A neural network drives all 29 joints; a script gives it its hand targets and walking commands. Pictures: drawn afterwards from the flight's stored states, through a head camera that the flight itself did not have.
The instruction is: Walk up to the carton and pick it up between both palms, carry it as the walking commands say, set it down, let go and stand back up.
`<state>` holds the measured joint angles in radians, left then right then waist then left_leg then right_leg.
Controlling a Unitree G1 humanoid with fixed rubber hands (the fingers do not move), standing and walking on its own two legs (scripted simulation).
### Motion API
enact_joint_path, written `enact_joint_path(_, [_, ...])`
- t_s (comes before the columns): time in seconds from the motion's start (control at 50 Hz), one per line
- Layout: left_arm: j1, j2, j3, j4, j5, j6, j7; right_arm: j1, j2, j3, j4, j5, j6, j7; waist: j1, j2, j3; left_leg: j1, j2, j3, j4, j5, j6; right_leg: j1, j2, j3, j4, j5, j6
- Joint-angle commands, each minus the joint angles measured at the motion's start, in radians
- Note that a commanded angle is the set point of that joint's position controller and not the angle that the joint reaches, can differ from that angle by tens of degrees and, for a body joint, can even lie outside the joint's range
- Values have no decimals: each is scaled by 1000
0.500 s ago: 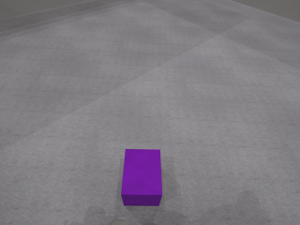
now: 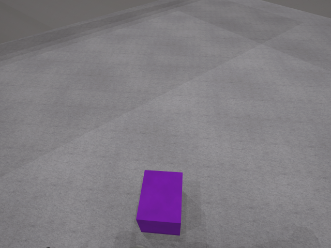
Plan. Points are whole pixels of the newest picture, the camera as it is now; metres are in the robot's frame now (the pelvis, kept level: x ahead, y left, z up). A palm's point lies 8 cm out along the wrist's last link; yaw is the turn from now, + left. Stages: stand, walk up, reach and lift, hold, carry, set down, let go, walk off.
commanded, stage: walk up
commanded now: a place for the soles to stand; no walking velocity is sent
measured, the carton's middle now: (162, 202) +0.49 +0.06 -0.62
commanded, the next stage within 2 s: reach and lift in 1.84 s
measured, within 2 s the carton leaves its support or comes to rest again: neither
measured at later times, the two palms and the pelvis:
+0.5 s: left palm out of the picture +0.13 +0.33 -0.06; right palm out of the picture +0.13 -0.27 -0.07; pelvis +0.03 +0.02 +0.05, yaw +1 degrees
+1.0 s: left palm out of the picture +0.11 +0.35 -0.07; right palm out of the picture +0.13 -0.24 -0.07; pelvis +0.04 +0.05 +0.05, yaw +0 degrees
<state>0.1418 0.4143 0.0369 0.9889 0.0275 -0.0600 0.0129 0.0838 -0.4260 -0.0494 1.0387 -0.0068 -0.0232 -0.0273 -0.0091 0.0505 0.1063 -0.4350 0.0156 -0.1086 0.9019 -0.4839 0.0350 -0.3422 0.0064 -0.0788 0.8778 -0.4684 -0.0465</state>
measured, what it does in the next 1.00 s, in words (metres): rises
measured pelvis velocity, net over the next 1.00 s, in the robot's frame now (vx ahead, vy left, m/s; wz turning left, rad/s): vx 0.04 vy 0.05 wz -0.01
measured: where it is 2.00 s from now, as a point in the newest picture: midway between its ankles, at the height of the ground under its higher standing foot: outside the picture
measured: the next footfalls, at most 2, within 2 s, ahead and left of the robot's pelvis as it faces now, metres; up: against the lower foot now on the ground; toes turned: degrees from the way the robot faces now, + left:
none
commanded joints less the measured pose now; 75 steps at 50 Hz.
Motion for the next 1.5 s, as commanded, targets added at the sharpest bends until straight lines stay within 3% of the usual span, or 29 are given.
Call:
enact_joint_path(0.0, [-95,261,41,-54,-8,-12,8,30,-212,-43,3,-2,-23,6,-34,-162,-5,110,26,47,-176,112,19,-86,-281,374,-463,194,-55])
enact_joint_path(0.02, [-90,250,34,-38,-12,-10,7,9,-201,-41,6,-3,-24,9,-24,-158,-22,175,30,26,-254,214,29,-85,-238,297,-447,216,-28])
enact_joint_path(0.06, [-85,237,29,-21,-18,-6,10,-38,-196,-33,5,0,-25,17,10,-123,-55,187,32,-21,-273,362,29,-20,-174,209,-437,205,14])
enact_joint_path(0.12, [-95,242,29,14,-30,-1,15,-61,-179,-15,31,15,-17,15,20,-114,-98,182,26,5,-301,414,23,104,-194,202,-452,309,-2])
enact_joint_path(0.18, [-122,219,20,34,-34,4,11,-45,-169,-6,52,14,-18,13,12,-100,-132,218,35,-7,-349,421,26,134,-197,185,-480,290,-24])
enact_joint_path(0.28, [-150,193,7,71,-35,14,5,-70,-170,3,83,13,-18,12,16,-70,-134,253,67,-27,-425,515,18,177,-157,122,-511,295,8])
enact_joint_path(0.34, [-167,183,2,82,-34,20,0,-87,-160,7,91,8,-17,12,13,-59,-135,255,78,-33,-468,494,15,195,-152,122,-543,260,11])
enact_joint_path(0.38, [-166,170,1,93,-35,21,-1,-96,-156,7,101,8,-18,11,15,-29,-140,267,87,-38,-491,537,15,219,-143,111,-542,305,15])
enact_joint_path(0.4, [-169,169,-2,92,-33,22,-2,-106,-151,9,97,9,-17,12,15,-48,-149,275,95,-42,-496,536,15,234,-145,107,-552,316,18])
enact_joint_path(0.56, [-164,164,2,105,-30,25,-3,-130,-144,4,94,5,-19,14,12,-9,-152,303,99,-23,-554,555,0,269,-149,102,-582,346,28])
enact_joint_path(0.72, [-133,157,2,116,-25,26,-3,-140,-140,1,89,5,-17,16,16,-40,-138,315,99,-20,-581,511,0,265,-146,105,-609,339,35])
enact_joint_path(0.78, [-125,153,1,119,-27,28,-3,-135,-138,-2,86,1,-18,18,16,-4,-141,305,101,-27,-594,532,4,280,-152,106,-604,346,32])
enact_joint_path(0.88, [-107,159,4,116,-29,27,-2,-118,-142,-3,74,2,-17,19,14,-35,-151,332,103,-18,-593,548,-4,278,-145,96,-600,360,33])
enact_joint_path(1.0, [-96,155,1,115,-26,32,-1,-100,-134,-5,72,-1,-15,16,13,-22,-156,327,106,-20,-595,554,4,295,-148,101,-598,375,30])
enact_joint_path(1.04, [-97,154,6,112,-25,32,0,-102,-131,-3,69,2,-15,16,15,-47,-137,319,106,-27,-594,571,5,289,-154,96,-604,385,33])
enact_joint_path(1.1, [-91,151,5,112,-26,36,0,-93,-136,-5,65,-1,-16,16,12,-23,-137,321,105,-24,-601,558,3,283,-150,97,-604,371,33])
enact_joint_path(1.12, [-89,152,7,107,-23,36,-2,-90,-141,-8,60,-1,-16,16,13,-46,-138,324,107,-32,-605,549,7,280,-148,97,-604,363,34])
enact_joint_path(1.22, [-85,147,5,109,-24,37,-2,-92,-136,-6,60,0,-17,18,19,-22,-138,312,104,-27,-607,540,5,293,-153,102,-606,381,36])
enact_joint_path(1.24, [-91,153,8,109,-20,37,-2,-87,-134,-3,55,-1,-17,18,13,-45,-135,308,105,-31,-613,540,2,293,-148,93,-604,368,36])
enact_joint_path(1.34, [-102,153,12,106,-20,35,-3,-78,-131,-1,61,-3,-15,18,7,-35,-124,303,99,-19,-614,512,0,283,-146,104,-613,362,33])
enact_joint_path(1.36, [-97,166,16,93,-16,25,2,-72,-143,-11,54,-7,-2,21,11,-12,-133,293,84,-15,-600,512,12,303,-159,101,-618,384,34])
enact_joint_path(1.42, [-94,167,19,89,-14,21,6,-74,-129,-9,37,-5,4,23,15,-52,-145,294,85,-18,-582,548,12,311,-163,93,-601,403,32])
enact_joint_path(1.48, [-93,161,19,81,-16,23,7,-61,-134,-13,29,-5,4,24,13,-30,-131,290,82,-20,-580,531,10,291,-160,91,-599,387,32])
